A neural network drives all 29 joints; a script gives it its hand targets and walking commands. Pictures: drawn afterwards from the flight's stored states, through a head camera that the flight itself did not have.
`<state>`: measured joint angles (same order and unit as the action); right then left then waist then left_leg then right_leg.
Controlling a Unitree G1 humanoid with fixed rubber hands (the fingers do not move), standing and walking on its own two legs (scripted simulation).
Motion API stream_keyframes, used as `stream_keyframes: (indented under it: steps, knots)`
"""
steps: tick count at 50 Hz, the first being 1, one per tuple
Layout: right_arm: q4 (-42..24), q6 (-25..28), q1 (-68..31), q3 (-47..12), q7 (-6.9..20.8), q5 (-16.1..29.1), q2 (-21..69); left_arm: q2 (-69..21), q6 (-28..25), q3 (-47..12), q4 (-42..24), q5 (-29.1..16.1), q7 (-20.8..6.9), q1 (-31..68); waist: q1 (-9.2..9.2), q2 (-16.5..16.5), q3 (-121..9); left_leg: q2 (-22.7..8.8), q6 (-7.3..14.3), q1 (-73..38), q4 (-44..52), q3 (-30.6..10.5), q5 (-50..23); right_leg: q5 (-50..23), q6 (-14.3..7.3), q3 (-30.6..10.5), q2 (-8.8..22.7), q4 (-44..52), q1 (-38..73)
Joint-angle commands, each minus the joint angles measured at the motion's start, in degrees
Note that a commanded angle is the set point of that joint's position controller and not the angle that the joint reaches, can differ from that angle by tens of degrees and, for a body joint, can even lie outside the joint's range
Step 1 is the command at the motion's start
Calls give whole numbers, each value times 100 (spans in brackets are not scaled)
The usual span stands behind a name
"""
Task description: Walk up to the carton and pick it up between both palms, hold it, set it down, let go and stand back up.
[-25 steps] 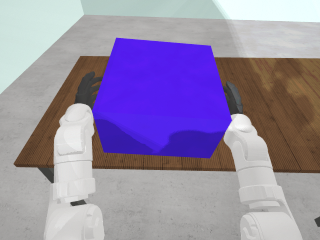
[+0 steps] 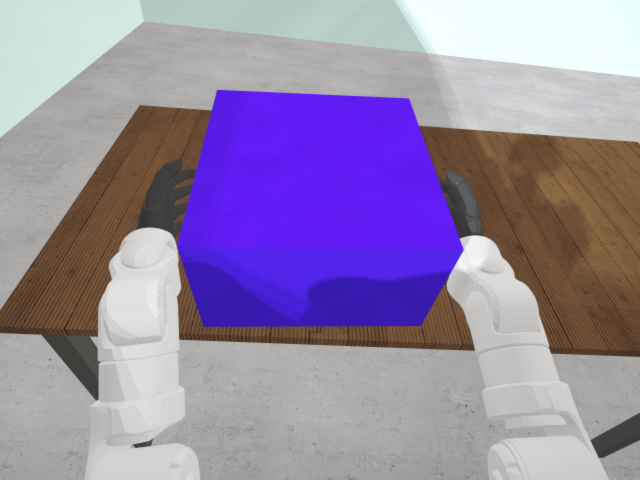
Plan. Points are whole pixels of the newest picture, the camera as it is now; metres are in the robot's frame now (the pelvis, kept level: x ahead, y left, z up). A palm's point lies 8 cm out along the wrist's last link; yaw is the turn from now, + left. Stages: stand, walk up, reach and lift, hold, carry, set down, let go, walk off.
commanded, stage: hold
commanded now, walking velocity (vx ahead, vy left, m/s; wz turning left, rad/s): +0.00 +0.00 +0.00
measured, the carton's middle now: (314, 203) +0.40 +0.00 +0.15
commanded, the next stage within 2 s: none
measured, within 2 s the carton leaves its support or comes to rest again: neither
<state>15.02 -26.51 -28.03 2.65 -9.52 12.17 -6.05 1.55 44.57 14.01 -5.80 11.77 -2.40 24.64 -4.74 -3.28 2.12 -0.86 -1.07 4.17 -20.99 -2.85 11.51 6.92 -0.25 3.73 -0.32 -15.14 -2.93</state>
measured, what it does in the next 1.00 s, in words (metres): stands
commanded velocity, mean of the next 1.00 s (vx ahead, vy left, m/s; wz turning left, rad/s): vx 0.00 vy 0.00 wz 0.00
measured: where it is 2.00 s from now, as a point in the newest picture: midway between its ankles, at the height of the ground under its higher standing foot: outside the picture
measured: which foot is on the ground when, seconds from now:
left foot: down 0.00-1.00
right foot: down 0.00-1.00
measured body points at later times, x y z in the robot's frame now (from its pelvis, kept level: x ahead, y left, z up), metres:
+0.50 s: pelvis -0.01 -0.01 +0.00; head -0.03 +0.02 +0.45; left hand +0.36 +0.19 +0.16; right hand +0.37 -0.17 +0.17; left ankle +0.01 +0.12 -0.75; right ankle +0.02 -0.12 -0.75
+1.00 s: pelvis -0.01 +0.01 +0.00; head -0.03 +0.01 +0.45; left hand +0.36 +0.18 +0.18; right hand +0.35 -0.17 +0.14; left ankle +0.00 +0.12 -0.75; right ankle +0.02 -0.12 -0.75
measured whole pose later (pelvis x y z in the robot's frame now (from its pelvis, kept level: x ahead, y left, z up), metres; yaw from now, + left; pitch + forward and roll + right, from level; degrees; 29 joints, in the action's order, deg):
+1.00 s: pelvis -0.01 +0.01 +0.00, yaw -1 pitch -5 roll -1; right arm 17.1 -25.0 -28.8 4.5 -8.6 9.3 -6.1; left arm 0.2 41.7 15.5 0.1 10.9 -2.0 28.7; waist -2.6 0.9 1.1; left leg 0.4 0.4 4.8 -19.6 -1.0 10.2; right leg 5.9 0.8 1.9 1.0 -15.4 -4.9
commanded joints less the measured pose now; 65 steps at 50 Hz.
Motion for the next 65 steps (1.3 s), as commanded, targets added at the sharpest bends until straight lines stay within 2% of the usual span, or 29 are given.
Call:
stream_keyframes:
  steps: [1, 3, 10, 11, 14, 17, 19, 20, 23, 25, 28, 29, 31, 32, 34, 37, 40, 44, 47, 50, 52, 53, 55, 56, 57, 59, 61, 64, 65]
  knots:
    - [-2631, 723, -4780, -2444, 933, 684, 2614, -2861, -761, -3527, -1384, -1424, -584, 4134, 90, 882, -3633, 278, -517, -825, -5, 151, -2793, -1506, 68, -52, -311, -152, 1101]
    - [-1732, 600, -4921, -2189, 1015, 359, 2590, -2548, -717, -2798, -88, -1017, -656, 4138, 299, 342, -2698, 307, -132, -128, 475, 276, -1147, -439, 76, -60, -181, 43, 911]
    - [-1644, 659, -6046, -2162, 1022, 239, 3567, -2427, -820, -1896, 953, -890, -869, 4685, 669, -654, -2480, 392, 447, 933, 851, 512, 174, 433, 367, -170, -38, 127, 1167]
    - [-1460, 621, -5783, -2032, 1014, 100, 3459, -2513, -844, -2014, 919, -968, -869, 4659, 455, -558, -2638, 340, 353, 796, 858, 441, -112, 124, 343, -148, -60, 84, 1237]
    - [-1461, 725, -6228, -2135, 1020, 266, 3608, -2770, -1062, -2188, 673, -1093, -780, 5275, 544, -173, -3348, 350, 251, 522, 723, 427, -505, -50, 277, -116, -112, -12, 1196]
    - [-1327, 761, -5603, -2042, 977, 240, 3255, -3067, -1055, -2669, 414, -1243, -685, 4826, 180, 363, -3737, 299, -74, -135, 456, 274, -1337, -917, 107, -44, -223, -80, 1174]
    - [-1810, 835, -5405, -2247, 881, 423, 3351, -3151, -1072, -2978, -172, -1364, -663, 4679, 84, 572, -4334, 379, -203, -422, 194, 229, -2117, -1855, 105, -51, -249, -248, 1587]
    - [-1375, 716, -4907, -2167, 871, 402, 3188, -2918, -1019, -2837, -130, -1186, -673, 4376, 77, 679, -3939, 360, -222, -596, 178, 238, -2288, -1922, 121, -28, -232, -225, 1516]
    - [-1422, 706, -4550, -2043, 790, 436, 3047, -2882, -1011, -3225, -902, -1265, -672, 4757, -263, 1089, -3885, 389, -439, -620, 61, 154, -2503, -2214, 101, -45, -188, -334, 1584]
    - [-1157, 619, -4402, -1938, 740, 375, 2916, -2686, -928, -3071, -555, -1084, -768, 4758, -326, 1051, -2903, 426, -358, -184, 225, 204, -1840, -1630, 154, -65, -125, -221, 1516]
    - [-1099, 509, -4285, -2004, 700, 352, 3056, -2590, -778, -2848, -391, -952, -926, 4276, -246, 960, -2171, 481, -210, 314, 355, 232, -1536, -1566, 193, -142, -16, -194, 1686]
    - [-745, 464, -4317, -1828, 725, 329, 2915, -2547, -711, -2654, -100, -825, -962, 4292, -190, 940, -1655, 448, -195, 385, 500, 235, -1013, -902, 191, -103, -2, -91, 1244]
    - [-1041, 507, -4450, -2083, 711, 372, 3108, -2527, -704, -2522, -102, -733, -1041, 4186, -60, 773, -1768, 475, -107, 274, 436, 284, -1405, -1167, 239, -57, -11, -102, 1546]
    - [-1183, 561, -4740, -2012, 750, 448, 3107, -2633, -714, -2582, -306, -716, -996, 4507, 4, 1011, -1800, 475, -162, 217, 406, 277, -1488, -978, 180, -27, -43, -111, 1355]
    - [-2234, 752, -4973, -2340, 689, 641, 3069, -2735, -826, -3051, -961, -1103, -955, 4529, -61, 1030, -2966, 468, -295, -256, 157, 263, -2340, -1737, 245, -6, -68, -223, 1538]
    - [-2650, 768, -4833, -2418, 644, 721, 3250, -3051, -871, -3351, -1204, -1339, -845, 4394, -157, 1017, -3340, 390, -447, -741, -123, 152, -3265, -2232, 192, 54, -222, -297, 1400]
    - [-2986, 785, -4869, -2636, 733, 644, 2942, -2886, -916, -3346, -1231, -1368, -704, 4088, 86, 724, -3714, 318, -424, -1028, -103, 143, -3353, -2089, 153, 18, -296, -195, 1151]
    - [-2428, 623, -4709, -2552, 882, 416, 2757, -2570, -798, -2954, -471, -1113, -660, 3859, 302, 214, -3087, 245, -214, -576, 271, 142, -2100, -971, 87, -8, -309, -36, 1166]
    - [-1347, 675, -5146, -1978, 1184, 257, 2331, -2910, -744, -2844, -40, -1028, -590, 4376, 279, 511, -2589, 24, -268, -133, 638, 95, -833, 214, -28, 147, -396, -67, 605]
    - [-1576, 741, -5317, -2059, 1265, 280, 2799, -2855, -740, -2523, 163, -1049, -620, 4344, 444, -45, -2637, 85, -26, 283, 767, 233, -437, 89, 85, 29, -299, -65, 1007]
    - [-1647, 818, -5516, -1909, 1254, 304, 2814, -3087, -798, -2836, -89, -1269, -577, 4660, 210, 237, -3170, -1, -125, 131, 670, 91, -915, -331, 77, 26, -330, -159, 1019]
    - [-2135, 834, -5730, -2216, 1188, 432, 3113, -3089, -781, -2887, -53, -1377, -578, 4439, 300, -20, -3521, 206, -108, -37, 418, 267, -1440, -700, 113, -89, -297, -104, 1123]
    - [-2391, 817, -5399, -2453, 1118, 669, 3165, -3253, -853, -3111, -473, -1489, -499, 4196, 235, 139, -3947, 266, -225, -508, 135, 178, -2529, -1755, 92, -128, -357, -191, 1372]
    - [-2358, 787, -5128, -2350, 972, 655, 3063, -3112, -852, -3218, -447, -1497, -555, 3951, 44, 217, -3814, 325, -249, -480, 59, 191, -2638, -2111, 149, -180, -263, -163, 1457]
    - [-2413, 730, -5328, -2434, 896, 653, 3167, -3012, -862, -3036, -341, -1416, -597, 4127, 122, 32, -3764, 384, -176, -390, 25, 229, -2488, -2233, 184, -183, -282, -196, 1608]
    - [-2114, 621, -4823, -2306, 809, 597, 2964, -2865, -822, -3126, -385, -1245, -667, 3969, -24, 474, -3456, 373, -235, -317, 116, 180, -2332, -2332, 139, -197, -191, -193, 1607]
    - [-1239, 364, -4295, -2222, 786, 542, 2991, -2621, -713, -2801, -492, -905, -763, 4126, 6, 539, -2682, 462, -169, 57, 308, 230, -1742, -1883, 186, -210, -72, -163, 1789]
    - [-1215, 367, -4370, -2129, 749, 475, 2919, -2443, -670, -2598, -328, -771, -927, 4243, -109, 694, -2250, 494, -131, 260, 465, 290, -1307, -1337, 219, -160, -24, -127, 1710]
    - [-1179, 375, -4584, -2120, 745, 505, 3094, -2388, -702, -2555, -318, -753, -959, 4384, 81, 621, -2104, 445, -66, 293, 534, 271, -1075, -1013, 258, -163, 23, -102, 1520]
